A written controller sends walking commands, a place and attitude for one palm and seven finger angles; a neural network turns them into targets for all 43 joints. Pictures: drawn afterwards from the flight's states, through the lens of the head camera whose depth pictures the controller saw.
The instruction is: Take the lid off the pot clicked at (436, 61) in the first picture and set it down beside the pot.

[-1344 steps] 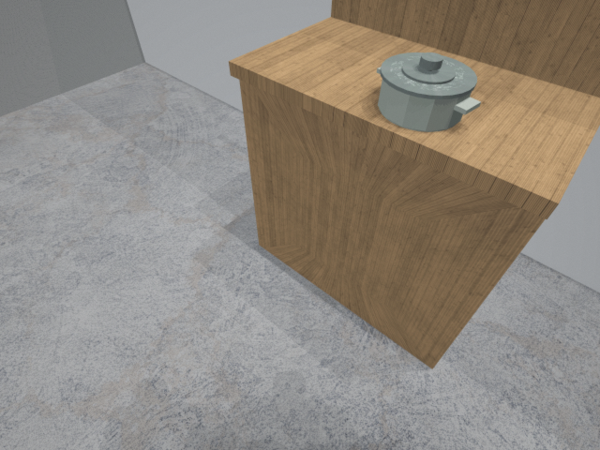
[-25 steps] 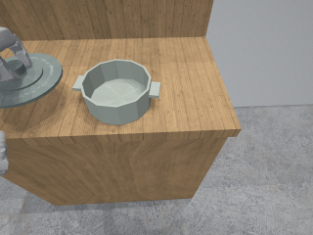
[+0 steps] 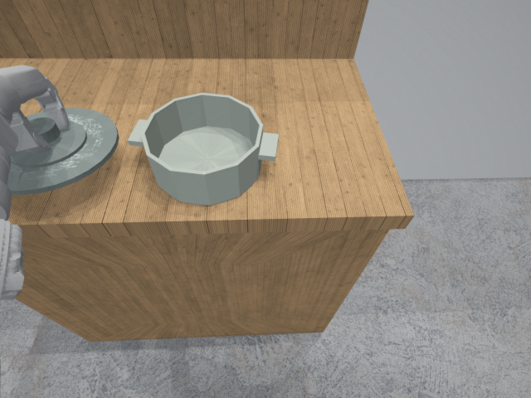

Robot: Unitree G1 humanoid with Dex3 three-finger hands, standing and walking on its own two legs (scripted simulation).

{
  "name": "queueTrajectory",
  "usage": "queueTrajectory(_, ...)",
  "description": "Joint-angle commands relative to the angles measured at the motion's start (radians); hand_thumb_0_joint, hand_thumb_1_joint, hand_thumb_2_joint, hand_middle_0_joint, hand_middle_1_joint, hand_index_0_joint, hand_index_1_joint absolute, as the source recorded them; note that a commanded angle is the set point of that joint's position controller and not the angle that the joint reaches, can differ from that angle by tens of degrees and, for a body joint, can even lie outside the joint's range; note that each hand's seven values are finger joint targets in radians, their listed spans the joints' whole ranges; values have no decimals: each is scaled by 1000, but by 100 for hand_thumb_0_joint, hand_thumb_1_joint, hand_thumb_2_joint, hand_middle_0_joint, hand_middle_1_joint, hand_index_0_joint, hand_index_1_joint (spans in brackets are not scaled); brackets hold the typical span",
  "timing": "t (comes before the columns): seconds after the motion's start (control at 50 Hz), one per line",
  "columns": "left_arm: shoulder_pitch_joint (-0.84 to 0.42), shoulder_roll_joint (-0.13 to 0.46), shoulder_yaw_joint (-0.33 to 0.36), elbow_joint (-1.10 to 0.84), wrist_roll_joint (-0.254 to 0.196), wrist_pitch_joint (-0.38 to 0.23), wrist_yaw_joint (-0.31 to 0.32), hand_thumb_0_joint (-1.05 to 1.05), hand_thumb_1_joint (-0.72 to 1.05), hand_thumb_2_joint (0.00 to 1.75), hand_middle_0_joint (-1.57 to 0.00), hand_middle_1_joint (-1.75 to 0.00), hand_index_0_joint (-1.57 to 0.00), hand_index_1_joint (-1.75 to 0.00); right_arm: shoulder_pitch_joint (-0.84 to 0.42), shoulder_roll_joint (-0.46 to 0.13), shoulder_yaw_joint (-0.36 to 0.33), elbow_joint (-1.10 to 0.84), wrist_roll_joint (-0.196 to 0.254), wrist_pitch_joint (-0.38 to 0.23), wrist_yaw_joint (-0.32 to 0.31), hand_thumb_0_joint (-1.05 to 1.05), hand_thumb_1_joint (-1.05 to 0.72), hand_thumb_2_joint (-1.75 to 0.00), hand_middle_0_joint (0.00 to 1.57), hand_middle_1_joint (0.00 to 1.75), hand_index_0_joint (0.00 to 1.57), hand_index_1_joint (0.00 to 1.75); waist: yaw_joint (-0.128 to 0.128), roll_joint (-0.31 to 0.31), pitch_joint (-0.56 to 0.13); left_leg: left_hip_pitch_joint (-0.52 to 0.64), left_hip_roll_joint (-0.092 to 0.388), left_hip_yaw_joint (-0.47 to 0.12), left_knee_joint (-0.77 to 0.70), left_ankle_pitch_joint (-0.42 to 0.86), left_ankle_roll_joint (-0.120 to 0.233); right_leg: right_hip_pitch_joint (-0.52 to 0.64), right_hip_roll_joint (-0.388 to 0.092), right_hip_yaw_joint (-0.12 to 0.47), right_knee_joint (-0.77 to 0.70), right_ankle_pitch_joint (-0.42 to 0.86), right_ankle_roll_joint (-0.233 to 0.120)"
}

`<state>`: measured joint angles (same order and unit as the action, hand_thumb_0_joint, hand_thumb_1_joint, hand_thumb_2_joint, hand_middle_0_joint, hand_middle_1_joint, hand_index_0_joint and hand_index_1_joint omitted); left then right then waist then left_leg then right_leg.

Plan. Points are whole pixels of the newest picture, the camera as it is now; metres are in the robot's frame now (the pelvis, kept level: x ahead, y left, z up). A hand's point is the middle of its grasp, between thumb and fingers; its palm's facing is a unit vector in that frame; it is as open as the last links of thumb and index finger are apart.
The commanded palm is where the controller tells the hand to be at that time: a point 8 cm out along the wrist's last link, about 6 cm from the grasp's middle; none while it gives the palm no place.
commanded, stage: lower the lid onto the table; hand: left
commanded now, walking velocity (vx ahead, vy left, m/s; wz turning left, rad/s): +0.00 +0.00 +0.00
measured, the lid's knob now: (40, 131) +0.47 +0.32 +0.14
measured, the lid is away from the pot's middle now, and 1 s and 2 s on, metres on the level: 0.24 0.24 0.24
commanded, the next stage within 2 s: open the fingers wide in 0.66 s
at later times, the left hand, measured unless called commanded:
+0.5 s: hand (41, 144) +0.45 +0.32 +0.13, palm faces -0.43 -0.17 -0.89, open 7.7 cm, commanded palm +0.47 +0.32 +0.20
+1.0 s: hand (43, 153) +0.45 +0.33 +0.12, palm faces -0.39 -0.09 -0.92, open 7.7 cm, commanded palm +0.46 +0.32 +0.19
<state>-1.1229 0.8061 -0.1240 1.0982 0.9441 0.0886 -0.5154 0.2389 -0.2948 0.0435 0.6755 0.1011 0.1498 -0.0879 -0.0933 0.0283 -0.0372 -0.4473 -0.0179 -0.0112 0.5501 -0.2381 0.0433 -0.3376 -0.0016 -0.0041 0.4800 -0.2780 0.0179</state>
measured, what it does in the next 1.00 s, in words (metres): stands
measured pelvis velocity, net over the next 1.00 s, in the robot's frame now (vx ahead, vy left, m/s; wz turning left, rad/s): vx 0.00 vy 0.01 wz -0.02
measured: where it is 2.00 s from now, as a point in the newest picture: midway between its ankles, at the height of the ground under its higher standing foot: outside the picture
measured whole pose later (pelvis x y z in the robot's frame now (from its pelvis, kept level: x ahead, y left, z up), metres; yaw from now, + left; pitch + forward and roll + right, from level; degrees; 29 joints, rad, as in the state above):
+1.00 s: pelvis +0.00 +0.01 -0.01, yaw -1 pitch +11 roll -3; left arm -0.96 0.84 -0.01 1.01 0.96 -0.11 -0.43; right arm 0.28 -0.29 0.02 0.67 0.10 0.22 -0.10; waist -0.10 0.03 -0.06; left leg -0.57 0.00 0.00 0.67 -0.29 0.05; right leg -0.46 0.01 0.01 0.58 -0.32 0.02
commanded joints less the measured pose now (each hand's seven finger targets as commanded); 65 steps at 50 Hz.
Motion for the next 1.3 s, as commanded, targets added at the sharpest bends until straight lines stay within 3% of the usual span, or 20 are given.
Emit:
queueTrajectory(0.0,-565,314,81,-244,7,-22,54,0,64,100,-93,-106,-85,-103,22,-174,-57,-82,-4,-32,-14,0,-90,-90,20,30,20,30,-15,132,-438,383,-13,-6,-13,363,37,-7,56,-43,-30,284,-65)
queueTrajectory(0.1,-537,329,103,-238,9,-36,59,0,64,100,-93,-106,-85,-103,38,-175,-62,-81,-4,-31,-11,0,-90,-90,20,30,20,30,-11,148,-456,395,-8,-11,6,427,35,-17,58,-43,-18,303,-64)
queueTrajectory(0.18,-498,335,111,-160,19,-36,63,0,64,100,-93,-106,-85,-103,54,-176,-64,-76,-4,-14,-11,0,-90,-90,20,30,20,30,-16,83,-408,321,-16,1,-1,305,39,-16,62,-42,-22,268,-58)
queueTrajectory(0.24,-535,377,145,-254,21,-53,73,0,64,100,-93,-106,-85,-103,51,-175,-67,-87,-7,-17,-9,0,-90,-90,20,30,20,30,-7,152,-477,379,-12,-7,19,406,41,-11,60,-36,-8,308,-60)
queueTrajectory(0.3,-455,329,116,-199,4,-58,65,0,64,100,-93,-106,-85,-103,56,-177,-66,-85,-1,-13,-10,0,-90,-90,20,30,20,30,-15,123,-433,367,-6,-2,26,439,39,-34,62,-45,-7,312,-59)
queueTrajectory(0.34,-445,366,147,-171,16,-59,73,0,64,100,-93,-106,-85,-103,63,-177,-68,-85,-4,-4,-7,0,-90,-90,20,30,20,30,-14,105,-415,328,-12,0,27,373,40,-34,64,-42,-6,288,-57)
queueTrajectory(0.4,-485,305,90,-227,0,-66,70,0,64,100,-93,-106,-85,-103,55,-178,-68,-86,0,-8,-10,0,-90,-90,20,30,20,30,-21,158,-432,379,-4,-4,32,417,39,-69,65,-48,-3,282,-62)
queueTrajectory(0.52,-499,367,135,-221,11,-78,81,0,64,100,-93,-106,-85,-103,73,-179,-68,-76,-3,-8,-17,0,-90,-90,20,30,20,30,-23,143,-469,357,-6,0,44,376,40,-54,64,-37,8,286,-54)
queueTrajectory(0.68,-456,291,68,-78,17,-71,82,0,64,100,-93,-106,-85,-103,94,-186,-65,-54,2,-4,-20,0,-90,-90,20,30,20,30,-42,93,-362,263,-9,8,46,237,35,-122,70,-45,18,222,-57)
queueTrajectory(0.72,-489,316,89,-138,21,-79,87,0,64,100,-93,-106,-85,-103,94,-186,-67,-57,-2,-6,-20,0,-90,-90,20,30,20,30,-32,146,-438,316,-3,2,61,308,33,-122,70,-42,35,237,-58)
queueTrajectory(0.74,-373,315,124,-142,20,-87,90,0,64,100,-93,-106,-85,-103,89,-173,-70,-86,-1,-2,-12,0,-90,-90,20,30,20,30,-8,144,-448,322,-8,-14,69,374,31,-107,70,-48,46,253,-63)
queueTrajectory(0.78,-310,340,175,-252,42,-172,115,0,61,99,-90,-105,-83,-103,81,-171,-78,-92,-14,24,-17,0,-90,-90,20,30,20,30,-3,124,-449,318,7,-3,88,404,32,-136,72,-44,45,234,-59)
queueTrajectory(0.8,-296,308,154,-255,22,-189,111,0,59,98,-88,-104,-81,-102,76,-170,-74,-89,-7,29,-19,0,-90,-90,20,30,20,30,-10,108,-419,307,10,-3,87,421,33,-138,73,-53,48,241,-62)
queueTrajectory(0.86,-356,389,213,-309,10,-207,115,0,54,95,-84,-103,-78,-101,73,-175,-84,-93,-6,51,-21,0,-90,-90,20,30,20,30,-8,113,-445,296,3,-4,79,335,38,-127,69,-45,42,219,-58)
queueTrajectory(0.9,-361,386,211,-343,6,-209,123,0,51,94,-82,-101,-75,-99,63,-173,-79,-95,-2,54,-19,0,-90,-90,20,30,20,30,-3,181,-467,344,8,-8,90,429,32,-144,70,-51,51,238,-65)
queueTrajectory(0.98,-355,328,169,-293,8,-196,129,0,43,92,-76,-98,-71,-96,71,-169,-82,-86,-2,60,-14,0,-90,-90,20,30,20,30,-18,136,-416,314,6,-13,79,330,32,-174,72,-52,34,186,-62)
queueTrajectory(1.04,-383,375,205,-369,13,-200,140,0,38,91,-73,-95,-68,-94,64,-166,-81,-97,-6,57,-13,0,-90,-90,20,30,20,30,-4,188,-495,363,5,-21,86,401,29,-151,71,-50,45,215,-65)
queueTrajectory(1.12,-342,356,199,-294,-3,-190,136,0,30,90,-68,-91,-64,-90,67,-169,-78,-89,-3,61,-15,0,-90,-90,20,30,20,30,-11,100,-440,312,5,-11,71,313,33,-142,72,-51,31,188,-60)
queueTrajectory(1.24,-320,291,142,-229,7,-177,139,0,18,89,-61,-84,-59,-83,59,-164,-72,-87,0,58,-18,0,-90,-90,20,30,20,30,-17,108,-364,273,-3,-7,60,268,32,-161,72,-55,26,172,-66)
queueTrajectory(1.28,-328,323,162,-249,8,-175,137,0,14,89,-59,-82,-57,-81,60,-170,-75,-93,1,62,-14,0,-90,-90,20,30,20,30,-9,80,-383,262,-2,-5,50,230,34,-136,69,-50,25,168,-66)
